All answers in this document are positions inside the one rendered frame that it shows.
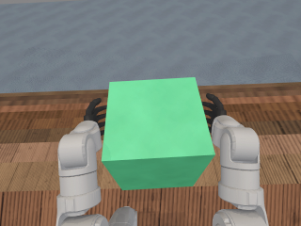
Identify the robot left thigh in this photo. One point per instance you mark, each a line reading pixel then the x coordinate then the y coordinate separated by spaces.
pixel 124 216

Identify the robot left upper arm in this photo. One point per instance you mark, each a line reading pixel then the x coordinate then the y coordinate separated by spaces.
pixel 85 220

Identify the left robot hand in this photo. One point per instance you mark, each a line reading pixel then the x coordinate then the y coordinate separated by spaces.
pixel 92 111

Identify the robot right upper arm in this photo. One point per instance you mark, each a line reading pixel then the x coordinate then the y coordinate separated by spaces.
pixel 237 217

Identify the carton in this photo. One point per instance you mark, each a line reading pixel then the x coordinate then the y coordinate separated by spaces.
pixel 156 134

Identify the right robot hand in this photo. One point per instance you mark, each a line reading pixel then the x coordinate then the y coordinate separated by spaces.
pixel 217 109

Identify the robot left forearm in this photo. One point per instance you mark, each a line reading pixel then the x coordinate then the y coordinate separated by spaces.
pixel 77 168

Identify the robot right forearm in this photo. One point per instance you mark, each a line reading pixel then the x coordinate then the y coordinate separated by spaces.
pixel 240 165

